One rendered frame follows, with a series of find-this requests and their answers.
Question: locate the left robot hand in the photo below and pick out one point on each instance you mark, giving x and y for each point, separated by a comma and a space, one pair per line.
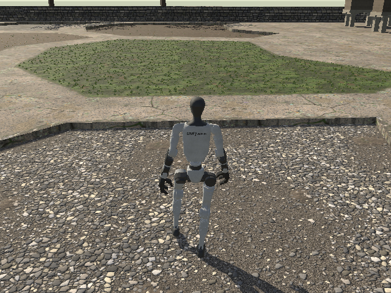
162, 186

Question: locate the left robot forearm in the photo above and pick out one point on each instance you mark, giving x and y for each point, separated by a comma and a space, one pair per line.
167, 165

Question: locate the robot right upper arm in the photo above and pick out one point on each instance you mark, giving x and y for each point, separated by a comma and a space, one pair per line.
215, 129

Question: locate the left robot shin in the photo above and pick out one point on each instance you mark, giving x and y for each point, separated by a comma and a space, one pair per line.
176, 207

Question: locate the right robot hand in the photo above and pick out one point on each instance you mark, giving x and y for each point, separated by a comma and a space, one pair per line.
223, 175

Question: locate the robot left upper arm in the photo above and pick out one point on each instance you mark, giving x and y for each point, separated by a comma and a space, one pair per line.
174, 138

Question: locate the right robot foot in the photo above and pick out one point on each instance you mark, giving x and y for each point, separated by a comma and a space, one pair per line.
200, 252

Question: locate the right robot forearm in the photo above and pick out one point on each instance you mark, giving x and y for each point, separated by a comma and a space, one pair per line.
223, 163

